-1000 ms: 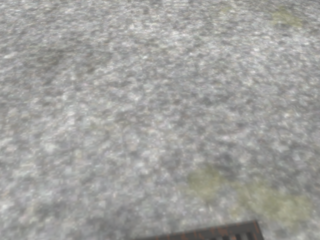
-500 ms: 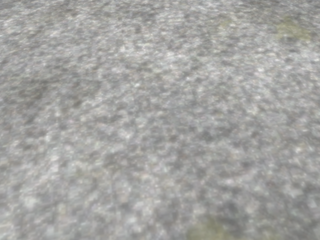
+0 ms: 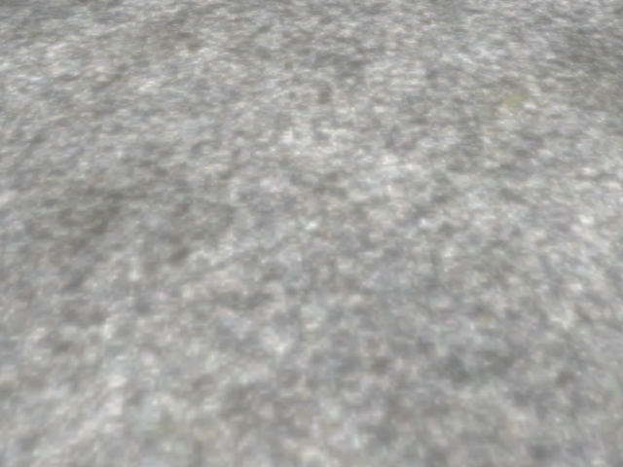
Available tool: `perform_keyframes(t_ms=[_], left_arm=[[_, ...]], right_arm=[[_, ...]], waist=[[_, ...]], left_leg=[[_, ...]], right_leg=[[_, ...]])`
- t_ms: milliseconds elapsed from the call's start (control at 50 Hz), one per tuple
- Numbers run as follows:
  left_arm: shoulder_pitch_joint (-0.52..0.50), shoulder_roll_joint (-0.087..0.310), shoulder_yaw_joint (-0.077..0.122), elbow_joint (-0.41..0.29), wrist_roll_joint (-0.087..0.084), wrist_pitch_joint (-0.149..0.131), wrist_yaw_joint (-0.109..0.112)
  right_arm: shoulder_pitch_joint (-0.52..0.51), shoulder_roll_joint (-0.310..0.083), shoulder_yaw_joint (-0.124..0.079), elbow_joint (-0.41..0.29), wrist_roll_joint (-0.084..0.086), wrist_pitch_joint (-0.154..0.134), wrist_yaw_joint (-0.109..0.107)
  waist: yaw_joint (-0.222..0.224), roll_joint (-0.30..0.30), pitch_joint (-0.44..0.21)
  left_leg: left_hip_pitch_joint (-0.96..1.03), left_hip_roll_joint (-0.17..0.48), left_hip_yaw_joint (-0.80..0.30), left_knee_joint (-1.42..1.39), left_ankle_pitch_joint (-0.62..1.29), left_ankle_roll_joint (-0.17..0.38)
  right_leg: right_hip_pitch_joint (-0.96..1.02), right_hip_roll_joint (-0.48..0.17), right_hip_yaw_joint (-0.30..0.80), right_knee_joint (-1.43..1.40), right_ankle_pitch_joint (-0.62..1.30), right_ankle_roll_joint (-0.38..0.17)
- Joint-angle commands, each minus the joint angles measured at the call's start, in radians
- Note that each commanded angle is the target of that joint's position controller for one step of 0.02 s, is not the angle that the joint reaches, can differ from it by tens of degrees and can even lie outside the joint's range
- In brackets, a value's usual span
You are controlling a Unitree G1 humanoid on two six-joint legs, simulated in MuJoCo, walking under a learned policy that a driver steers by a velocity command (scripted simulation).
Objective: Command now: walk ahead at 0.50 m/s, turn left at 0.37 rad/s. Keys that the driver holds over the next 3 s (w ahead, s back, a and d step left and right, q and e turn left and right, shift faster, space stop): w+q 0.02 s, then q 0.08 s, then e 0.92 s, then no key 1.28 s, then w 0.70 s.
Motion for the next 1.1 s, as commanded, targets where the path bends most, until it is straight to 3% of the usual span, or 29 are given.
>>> perform_keyframes(t_ms=[20, 40, 60, 100, 140, 200, 280, 320, 400, 460, 480, 500, 520, 540, 560, 580, 600, 620, 660, 700, 820, 900, 960, 1000, 1020, 1040, 1060, 1080, 1100], left_arm=[[-0.011, 0.127, 0.026, -0.116, -0.001, -0.019, -0.015], [-0.097, 0.129, 0.026, -0.152, -0.007, -0.032, -0.017], [-0.12, 0.124, 0.026, -0.157, -0.004, -0.036, -0.013], [-0.09, 0.108, 0.027, -0.162, 0.02, -0.004, -0.006], [-0.048, 0.071, 0.021, -0.151, 0.023, 0.028, -0.01], [-0.075, 0.065, 0.016, -0.145, 0.016, 0.05, -0.017], [-0.192, 0.072, 0.006, -0.166, -0.002, 0.06, -0.017], [-0.235, 0.078, 0.003, -0.177, -0.005, 0.062, -0.013], [-0.256, 0.094, 0.008, -0.196, 0.007, 0.063, -0.011], [-0.209, 0.095, 0.015, -0.193, 0.008, 0.06, -0.007], [-0.168, 0.095, 0.02, -0.184, 0.007, 0.057, -0.004], [-0.1, 0.108, 0.027, -0.173, 0.009, 0.048, 0.0], [-0.02, 0.201, 0.052, -0.172, 0.016, 0.04, 0.006], [-0.023, 0.285, 0.074, -0.179, 0.001, 0.05, 0.003], [-0.014, 0.25, 0.068, -0.17, -0.029, 0.059, -0.006], [-0.093, 0.219, 0.066, -0.191, -0.018, 0.071, -0.004], [-0.16, 0.18, 0.055, -0.211, -0.011, 0.085, 0.0], [-0.196, 0.162, 0.049, -0.227, -0.011, 0.092, 0.004], [-0.193, 0.172, 0.052, -0.236, -0.004, 0.095, 0.003], [-0.164, 0.207, 0.064, -0.237, -0.003, 0.09, -0.002], [-0.147, 0.239, 0.079, -0.265, 0.004, 0.108, -0.006], [-0.167, 0.25, 0.087, -0.286, 0.01, 0.117, -0.014], [-0.203, 0.251, 0.09, -0.301, 0.008, 0.124, -0.022], [-0.252, 0.244, 0.088, -0.315, -0.006, 0.131, -0.024], [-0.242, 0.201, 0.077, -0.327, -0.015, 0.129, -0.02], [-0.183, 0.129, 0.061, -0.342, -0.022, 0.123, -0.016], [-0.201, 0.219, 0.08, -0.329, 0.014, 0.12, -0.008], [-0.199, 0.237, 0.086, -0.324, 0.02, 0.12, -0.012], [-0.174, 0.229, 0.086, -0.302, 0.017, 0.124, -0.018]], right_arm=[[0.346, -0.252, -0.076, 0.065, 0.027, 0.015, -0.002], [0.251, -0.212, -0.065, 0.041, 0.032, 0.017, -0.004], [0.207, -0.167, -0.052, 0.032, 0.031, 0.013, -0.005], [0.191, -0.123, -0.037, 0.032, 0.041, 0.003, -0.014], [0.219, -0.122, -0.029, 0.043, 0.038, -0.012, -0.017], [0.266, -0.126, -0.018, 0.065, 0.028, -0.014, -0.023], [0.279, -0.124, -0.003, 0.072, 0.024, -0.007, -0.034], [0.283, -0.132, -0.001, 0.075, 0.022, -0.003, -0.045], [0.289, -0.147, -0.009, 0.079, 0.022, 0.019, -0.07], [0.271, -0.171, -0.021, 0.07, 0.025, 0.035, -0.082], [0.258, -0.18, -0.026, 0.065, 0.027, 0.039, -0.084], [0.242, -0.194, -0.033, 0.056, 0.03, 0.04, -0.086], [0.214, -0.19, -0.033, 0.01, 0.035, 0.035, -0.084], [0.238, -0.102, -0.018, -0.029, 0.043, 0.048, -0.073], [0.253, -0.093, -0.01, -0.01, 0.012, 0.069, -0.068], [0.209, -0.102, -0.013, -0.018, 0.019, 0.076, -0.067], [0.174, -0.122, -0.019, -0.028, 0.021, 0.075, -0.067], [0.151, -0.146, -0.026, -0.04, 0.014, 0.077, -0.065], [0.175, -0.132, -0.023, -0.042, 0.008, 0.092, -0.056], [0.173, -0.116, -0.018, -0.057, 0.018, 0.101, -0.055], [0.082, -0.138, -0.016, -0.119, 0.025, 0.112, -0.06], [0.081, -0.144, -0.011, -0.144, 0.035, 0.099, -0.064], [0.138, -0.151, -0.008, -0.149, 0.045, 0.084, -0.069], [0.233, -0.151, -0.007, -0.131, 0.045, 0.073, -0.078], [0.24, -0.214, -0.021, -0.133, 0.032, 0.068, -0.088], [0.192, -0.312, -0.037, -0.168, 0.017, 0.073, -0.09], [0.135, -0.32, -0.04, -0.183, 0.003, 0.079, -0.079], [0.117, -0.254, -0.023, -0.19, 0.005, 0.075, -0.071], [0.067, -0.201, -0.009, -0.194, 0.015, 0.071, -0.063]], waist=[[-0.104, 0.097, -0.269], [-0.08, 0.062, -0.127], [-0.049, -0.008, -0.07], [0.007, -0.005, -0.065], [0.03, 0.014, -0.097], [0.025, 0.053, -0.098], [-0.016, 0.087, -0.081], [-0.033, 0.088, -0.077], [-0.042, 0.083, -0.057], [-0.029, 0.078, -0.056], [-0.006, 0.067, -0.071], [0.038, 0.029, -0.104], [0.068, -0.081, -0.174], [0.024, -0.246, -0.203], [0.013, -0.1, -0.239], [0.006, -0.073, -0.124], [-0.014, -0.016, -0.057], [-0.025, -0.026, -0.043], [-0.035, -0.053, -0.092], [-0.029, -0.053, -0.126], [0.013, -0.113, -0.12], [0.016, -0.126, -0.121], [-0.006, -0.141, -0.129], [-0.064, -0.123, -0.12], [-0.051, -0.021, -0.102], [-0.008, 0.21, -0.114], [-0.014, 0.174, -0.062], [0.012, 0.122, -0.045], [0.042, 0.089, -0.023]], left_leg=[[0.707, 0.374, -0.771, -0.267, -0.095, 0.257], [0.554, 0.359, -0.618, -0.281, 0.052, 0.227], [0.44, 0.318, -0.52, -0.288, 0.288, 0.194], [0.31, 0.241, -0.365, -0.276, 0.592, 0.152], [0.285, 0.226, -0.279, -0.274, 0.759, 0.131], [0.275, 0.19, -0.18, -0.293, 0.823, 0.08], [0.328, 0.179, -0.102, -0.304, 0.787, -0.002], [0.374, 0.2, -0.084, -0.294, 0.773, -0.007], [0.463, 0.255, -0.083, -0.213, 0.767, 0.025], [0.497, 0.28, -0.096, -0.082, 0.822, 0.044], [0.488, 0.27, -0.087, -0.001, 0.822, 0.03], [0.428, 0.237, -0.054, 0.136, 0.764, -0.004], [0.253, 0.143, 0.005, 0.403, 0.417, -0.059], [-0.036, -0.086, 0.006, 0.661, -0.526, -0.109], [-0.013, -0.002, -0.144, 0.715, -0.541, -0.116], [-0.071, 0.015, -0.15, 0.734, -0.478, -0.127], [-0.089, 0.041, -0.152, 0.671, -0.403, -0.137], [-0.091, 0.052, -0.148, 0.613, -0.35, -0.146], [-0.055, 0.036, -0.131, 0.565, -0.295, -0.169], [-0.053, 0.034, -0.13, 0.494, -0.29, -0.184], [-0.066, 0.034, -0.157, 0.337, -0.29, -0.193], [0.004, 0.009, -0.164, 0.23, -0.312, -0.175], [0.116, -0.019, -0.166, 0.081, -0.322, -0.146], [0.289, -0.024, -0.153, -0.185, -0.195, -0.124], [0.369, 0.1, -0.272, -0.328, -0.227, -0.095], [0.429, 0.385, -0.57, -0.399, -0.256, -0.008], [0.251, 0.447, -0.611, -0.386, -0.141, 0.085], [0.185, 0.409, -0.558, -0.36, -0.036, 0.104], [0.167, 0.33, -0.441, -0.336, 0.028, 0.074]], right_leg=[[-0.664, 0.008, 0.176, 0.717, 0.029, -0.027], [-0.694, -0.034, 0.169, 0.68, 0.123, -0.025], [-0.645, -0.061, 0.167, 0.617, 0.17, -0.016], [-0.532, -0.08, 0.168, 0.533, 0.16, 0.019], [-0.484, -0.067, 0.144, 0.467, 0.164, 0.039], [-0.476, -0.063, 0.114, 0.343, 0.255, 0.045], [-0.474, -0.055, 0.11, 0.157, 0.382, 0.023], [-0.473, -0.043, 0.109, 0.095, 0.405, 0.01], [-0.485, -0.022, 0.085, 0.031, 0.284, -0.013], [-0.443, 0.01, 0.063, -0.053, 0.17, -0.05], [-0.39, 0.022, 0.062, -0.118, 0.197, -0.068], [-0.276, 0.004, 0.104, -0.215, 0.398, -0.098], [-0.106, -0.161, 0.334, -0.241, 0.852, -0.175], [0.02, -0.404, 0.642, -0.262, 1.394, -0.388], [-0.037, -0.397, 0.614, -0.28, 1.236, -0.404], [-0.134, -0.341, 0.55, -0.312, 1.022, -0.38], [-0.208, -0.268, 0.487, -0.352, 0.83, -0.316], [-0.231, -0.214, 0.452, -0.369, 0.739, -0.27], [-0.229, -0.16, 0.406, -0.361, 0.759, -0.241], [-0.201, -0.151, 0.417, -0.356, 0.736, -0.229], [-0.19, -0.14, 0.539, -0.396, 0.386, -0.205], [-0.2, -0.135, 0.604, -0.383, 0.383, -0.191], [-0.218, -0.123, 0.654, -0.36, 0.445, -0.162], [-0.302, -0.069, 0.644, -0.325, 0.356, -0.093], [-0.404, 0.008, 0.577, -0.237, 0.177, -0.029], [-0.549, 0.168, 0.35, 0.006, -0.016, 0.027], [-0.567, 0.16, 0.269, 0.204, -0.083, 0.037], [-0.503, 0.121, 0.291, 0.317, -0.042, 0.036], [-0.486, 0.114, 0.29, 0.381, 0.021, 0.037]])
Next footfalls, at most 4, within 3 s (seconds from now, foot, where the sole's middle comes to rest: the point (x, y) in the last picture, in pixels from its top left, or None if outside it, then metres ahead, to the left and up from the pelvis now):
0.52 right None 0.27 -0.08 -0.76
1.02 left None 0.27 0.12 -0.76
1.42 right None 0.15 -0.07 -0.76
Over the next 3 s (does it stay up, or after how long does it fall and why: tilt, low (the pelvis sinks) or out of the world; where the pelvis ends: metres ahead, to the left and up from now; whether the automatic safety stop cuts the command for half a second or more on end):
stays up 0.41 -0.04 0.01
